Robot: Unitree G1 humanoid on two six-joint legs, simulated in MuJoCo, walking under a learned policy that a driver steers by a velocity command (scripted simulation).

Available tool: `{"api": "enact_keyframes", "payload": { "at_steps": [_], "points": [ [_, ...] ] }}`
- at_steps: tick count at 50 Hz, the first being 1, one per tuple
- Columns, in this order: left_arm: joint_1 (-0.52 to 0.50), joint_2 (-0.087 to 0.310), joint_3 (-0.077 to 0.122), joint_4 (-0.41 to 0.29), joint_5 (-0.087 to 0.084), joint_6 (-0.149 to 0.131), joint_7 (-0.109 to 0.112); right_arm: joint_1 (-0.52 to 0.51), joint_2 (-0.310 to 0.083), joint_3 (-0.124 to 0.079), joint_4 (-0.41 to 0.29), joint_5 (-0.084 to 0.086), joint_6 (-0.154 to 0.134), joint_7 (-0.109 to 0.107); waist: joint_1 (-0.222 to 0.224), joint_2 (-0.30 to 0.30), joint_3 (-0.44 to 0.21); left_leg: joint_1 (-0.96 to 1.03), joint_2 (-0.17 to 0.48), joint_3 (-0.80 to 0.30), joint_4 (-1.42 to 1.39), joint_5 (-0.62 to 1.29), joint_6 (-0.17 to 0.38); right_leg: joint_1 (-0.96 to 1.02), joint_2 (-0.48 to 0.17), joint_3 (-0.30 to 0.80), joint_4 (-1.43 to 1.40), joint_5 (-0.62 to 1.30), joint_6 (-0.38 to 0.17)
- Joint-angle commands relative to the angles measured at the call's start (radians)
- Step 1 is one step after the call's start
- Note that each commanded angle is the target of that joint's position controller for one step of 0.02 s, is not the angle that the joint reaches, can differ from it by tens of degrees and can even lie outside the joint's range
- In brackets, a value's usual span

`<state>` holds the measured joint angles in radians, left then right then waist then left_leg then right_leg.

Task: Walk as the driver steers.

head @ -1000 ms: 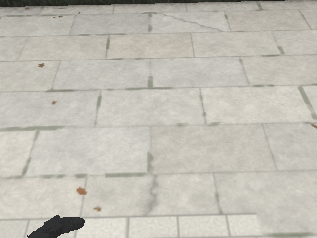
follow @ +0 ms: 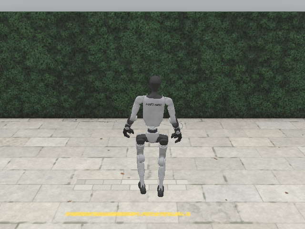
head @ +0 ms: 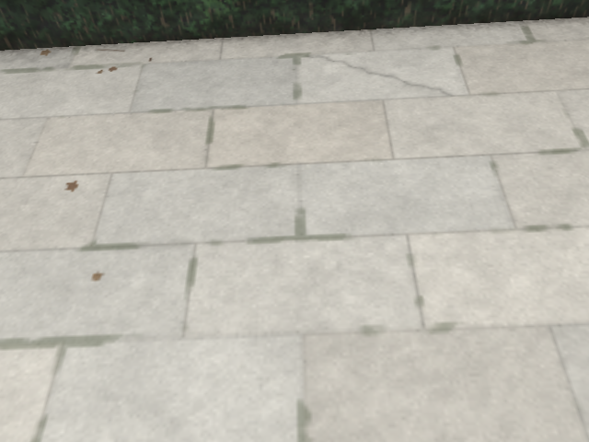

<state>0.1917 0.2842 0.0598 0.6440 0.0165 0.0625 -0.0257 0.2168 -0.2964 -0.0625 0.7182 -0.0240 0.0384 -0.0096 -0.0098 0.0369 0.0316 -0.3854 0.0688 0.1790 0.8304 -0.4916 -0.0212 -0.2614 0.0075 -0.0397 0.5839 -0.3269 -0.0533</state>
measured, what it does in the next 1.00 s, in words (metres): steps on the spot, turning left: left foot, then right foot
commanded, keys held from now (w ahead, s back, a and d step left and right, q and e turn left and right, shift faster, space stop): q+shift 0.62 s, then e+shift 0.08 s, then shift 0.30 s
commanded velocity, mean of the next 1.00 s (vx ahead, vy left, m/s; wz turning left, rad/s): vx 0.00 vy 0.00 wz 0.43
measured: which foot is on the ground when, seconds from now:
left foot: up 0.00-0.42, down 0.44-1.00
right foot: down 0.00-0.44, up 0.46-0.92, down 0.94-1.00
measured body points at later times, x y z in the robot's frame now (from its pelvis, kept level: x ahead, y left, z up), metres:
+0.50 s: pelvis +0.01 +0.01 -0.01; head +0.03 +0.05 +0.44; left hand +0.06 +0.31 -0.13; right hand +0.20 -0.23 -0.10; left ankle -0.02 +0.08 -0.73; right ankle -0.01 -0.11 -0.68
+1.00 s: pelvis +0.05 +0.01 +0.01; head +0.07 +0.00 +0.46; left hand +0.01 +0.29 -0.10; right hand +0.28 -0.14 -0.12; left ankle -0.02 +0.08 -0.73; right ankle +0.11 -0.08 -0.73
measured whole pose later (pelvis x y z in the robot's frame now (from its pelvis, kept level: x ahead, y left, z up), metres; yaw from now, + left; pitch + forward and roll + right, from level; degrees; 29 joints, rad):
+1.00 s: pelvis +0.05 +0.01 +0.01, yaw +31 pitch +0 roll +0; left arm 0.23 0.25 0.01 0.75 0.02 0.03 0.02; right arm 0.21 -0.25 -0.01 0.73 -0.01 0.04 0.00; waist 0.00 0.04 0.03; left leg -0.20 -0.11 -0.13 0.51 -0.31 0.05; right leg -0.24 0.02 -0.01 0.49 -0.24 -0.03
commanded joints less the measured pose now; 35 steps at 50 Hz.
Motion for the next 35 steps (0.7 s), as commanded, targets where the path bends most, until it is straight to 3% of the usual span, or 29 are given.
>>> {"api": "enact_keyframes", "payload": {
  "at_steps": [1, 2, 3, 4, 6, 7, 11, 15, 18, 20, 21, 22, 23, 24, 25, 26, 27, 28, 29, 32, 35],
  "points": [
    [0.033, 0.09, 0.01, -0.044, 0.005, -0.017, 0.037, -0.012, -0.025, 0.006, -0.062, 0.021, 0.008, 0.006, 0.018, -0.165, -0.06, -0.144, -0.006, -0.17, 0.199, 0.021, -0.017, 0.145, -0.291, 0.214, -0.265, 0.679, -0.191],
    [-0.049, 0.046, -0.01, -0.054, 0.002, -0.022, 0.046, 0.021, -0.042, 0.003, -0.031, 0.017, 0.007, 0.011, -0.017, -0.176, -0.056, -0.1, -0.015, -0.165, 0.158, 0.09, -0.014, 0.141, -0.238, 0.142, -0.274, 0.671, -0.145],
    [-0.073, 0.013, -0.027, -0.057, 0.0, -0.03, 0.055, 0.068, -0.054, -0.001, 0.005, 0.009, 0.011, 0.019, -0.021, -0.181, -0.064, -0.037, -0.04, -0.173, 0.134, 0.131, -0.018, 0.136, -0.213, 0.075, -0.273, 0.725, -0.125],
    [-0.067, 0.021, -0.029, -0.054, 0.005, -0.034, 0.059, 0.084, -0.064, -0.006, 0.018, 0.012, 0.013, 0.025, -0.015, -0.17, -0.064, -0.01, -0.067, -0.19, 0.114, 0.134, -0.019, 0.144, -0.213, 0.037, -0.263, 0.744, -0.111],
    [-0.032, 0.093, -0.007, -0.039, 0.001, -0.028, 0.064, 0.085, -0.078, -0.014, 0.014, 0.018, 0.015, 0.035, 0.002, -0.153, -0.051, -0.051, -0.076, -0.168, 0.109, 0.122, -0.014, 0.207, -0.233, 0.018, -0.233, 0.753, -0.107],
    [-0.015, 0.107, -0.001, -0.034, -0.001, -0.023, 0.066, 0.082, -0.076, -0.014, 0.009, 0.018, 0.018, 0.036, 0.013, -0.143, -0.047, -0.071, -0.071, -0.16, 0.107, 0.109, -0.013, 0.23, -0.25, 0.019, -0.221, 0.742, -0.113],
    [0.003, 0.098, 0.001, -0.029, 0.008, -0.015, 0.066, 0.041, -0.06, -0.014, -0.031, 0.013, 0.033, 0.04, 0.042, -0.152, -0.009, -0.112, -0.037, -0.135, 0.084, 0.064, -0.009, 0.227, -0.303, 0.016, -0.216, 0.627, -0.144],
    [-0.015, 0.101, 0.008, -0.024, 0.014, -0.023, 0.061, 0.034, -0.042, -0.013, -0.069, 0.019, 0.034, 0.05, 0.033, -0.148, -0.013, -0.066, -0.027, -0.101, 0.015, 0.038, 0.012, 0.201, -0.332, -0.011, -0.191, 0.623, -0.151],
    [-0.025, 0.112, 0.017, -0.018, 0.011, -0.03, 0.052, 0.037, -0.038, -0.016, -0.097, 0.026, 0.031, 0.055, 0.027, -0.155, -0.04, -0.014, -0.035, -0.073, -0.056, 0.03, 0.04, 0.2, -0.35, -0.039, -0.142, 0.642, -0.129],
    [-0.034, 0.124, 0.024, -0.014, 0.0, -0.034, 0.045, 0.052, -0.035, -0.021, -0.112, 0.024, 0.026, 0.054, 0.004, -0.141, -0.062, 0.063, -0.049, -0.064, -0.172, 0.089, 0.067, 0.174, -0.347, -0.084, -0.06, 0.617, -0.083],
    [-0.039, 0.131, 0.029, -0.009, -0.01, -0.036, 0.042, 0.096, -0.043, -0.025, -0.107, 0.015, 0.017, 0.047, -0.037, -0.097, -0.082, 0.165, -0.054, -0.099, -0.302, 0.222, 0.09, 0.11, -0.32, -0.13, 0.045, 0.565, -0.027],
    [-0.024, 0.114, 0.027, -0.025, -0.017, -0.038, 0.037, 0.168, -0.152, -0.054, -0.096, -0.002, 0.002, 0.029, -0.067, 0.109, -0.113, 0.306, 0.074, -0.368, -0.445, 0.474, 0.152, -0.056, -0.212, -0.195, 0.32, 0.337, 0.048],
    [-0.11, 0.041, 0.003, -0.113, -0.007, -0.026, 0.033, 0.227, -0.298, -0.093, -0.092, 0.015, -0.003, 0.023, -0.08, 0.306, -0.115, 0.382, 0.3, -0.775, -0.484, 0.937, 0.346, -0.353, 0.019, -0.123, 0.515, -0.367, 0.116],
    [-0.127, 0.063, 0.003, -0.094, 0.014, -0.015, 0.04, 0.264, -0.263, -0.093, -0.085, 0.029, -0.002, 0.024, -0.106, 0.115, -0.146, 0.43, 0.296, -0.716, -0.478, 0.849, 0.392, -0.394, -0.011, 0.048, 0.634, -0.377, 0.114],
    [-0.107, 0.065, 0.002, -0.081, 0.005, -0.017, 0.04, 0.199, -0.228, -0.081, -0.093, 0.027, 0.006, 0.018, -0.073, 0.069, -0.096, 0.377, 0.256, -0.643, -0.485, 0.7, 0.376, -0.415, -0.028, 0.073, 0.65, -0.284, 0.107],
    [-0.103, 0.078, 0.006, -0.069, 0.0, -0.026, 0.042, 0.108, -0.187, -0.067, -0.107, 0.024, 0.018, 0.01, -0.032, 0.022, -0.029, 0.313, 0.185, -0.571, -0.51, 0.58, 0.324, -0.414, -0.052, 0.086, 0.592, -0.17, 0.101],
    [-0.1, 0.099, 0.013, -0.068, 0.01, -0.03, 0.045, 0.04, -0.16, -0.057, -0.123, 0.034, 0.022, 0.004, -0.004, 0.03, -0.009, 0.286, 0.129, -0.536, -0.518, 0.551, 0.282, -0.402, -0.057, 0.085, 0.542, -0.1, 0.103],
    [-0.067, 0.108, 0.015, -0.047, 0.021, -0.027, 0.043, 0.005, -0.144, -0.051, -0.135, 0.032, 0.022, 0.004, 0.008, 0.042, -0.03, 0.274, 0.09, -0.501, -0.509, 0.6, 0.266, -0.367, -0.045, 0.076, 0.538, -0.056, 0.11],
    [-0.046, 0.104, 0.014, -0.037, 0.023, -0.022, 0.04, 0.013, -0.149, -0.051, -0.132, 0.03, 0.018, 0.008, 0.01, 0.03, -0.055, 0.276, 0.078, -0.494, -0.497, 0.643, 0.258, -0.349, -0.034, 0.076, 0.533, -0.039, 0.117],
    [-0.011, 0.09, 0.007, -0.019, 0.008, -0.012, 0.036, 0.041, -0.174, -0.057, -0.115, 0.022, 0.006, 0.014, 0.006, 0.019, -0.089, 0.3, 0.065, -0.49, -0.486, 0.639, 0.25, -0.341, -0.024, 0.073, 0.452, -0.021, 0.128],
    [0.007, 0.091, 0.005, 0.009, 0.003, -0.004, 0.041, 0.05, -0.129, -0.033, -0.106, 0.009, -0.001, 0.012, -0.016, 0.079, -0.094, 0.281, 0.068, -0.459, -0.504, 0.618, 0.246, -0.282, -0.037, 0.05, 0.376, -0.01, 0.118]
  ]
}}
